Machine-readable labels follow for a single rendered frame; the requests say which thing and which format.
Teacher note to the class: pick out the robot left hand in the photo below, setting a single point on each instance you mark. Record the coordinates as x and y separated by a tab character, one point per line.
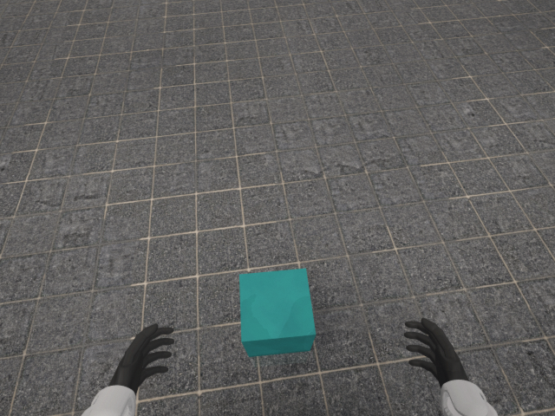
131	371

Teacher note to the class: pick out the robot right forearm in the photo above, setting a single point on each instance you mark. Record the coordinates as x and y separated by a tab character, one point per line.
463	398

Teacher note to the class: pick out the carton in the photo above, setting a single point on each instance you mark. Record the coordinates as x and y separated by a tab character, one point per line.
276	313

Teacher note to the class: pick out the robot right hand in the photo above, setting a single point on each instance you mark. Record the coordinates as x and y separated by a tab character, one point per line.
446	364

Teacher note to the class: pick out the robot left forearm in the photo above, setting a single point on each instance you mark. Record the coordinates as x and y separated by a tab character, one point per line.
113	401

